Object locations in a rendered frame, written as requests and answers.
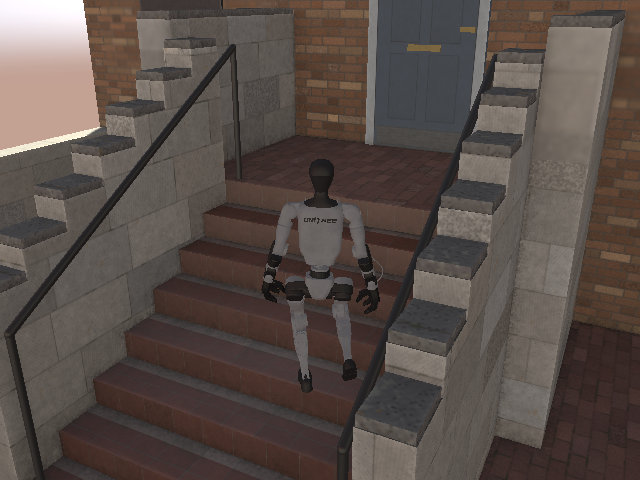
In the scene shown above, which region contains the robot right hand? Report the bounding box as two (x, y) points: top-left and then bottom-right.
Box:
(356, 287), (380, 314)

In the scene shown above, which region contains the left robot shin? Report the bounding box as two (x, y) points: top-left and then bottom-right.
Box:
(291, 314), (310, 380)

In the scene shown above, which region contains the right robot upper arm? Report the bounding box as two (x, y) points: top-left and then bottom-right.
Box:
(342, 203), (368, 259)

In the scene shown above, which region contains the right robot foot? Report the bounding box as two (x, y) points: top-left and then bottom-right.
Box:
(342, 359), (357, 381)

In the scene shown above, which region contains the robot right forearm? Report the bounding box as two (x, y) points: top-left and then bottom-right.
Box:
(358, 244), (378, 290)

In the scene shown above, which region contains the left robot upper arm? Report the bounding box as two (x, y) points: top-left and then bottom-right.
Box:
(272, 202), (300, 256)

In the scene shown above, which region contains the robot left forearm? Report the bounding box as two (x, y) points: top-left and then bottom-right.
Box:
(263, 240), (282, 283)

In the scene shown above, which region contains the robot left hand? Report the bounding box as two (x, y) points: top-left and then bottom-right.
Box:
(261, 280), (285, 303)

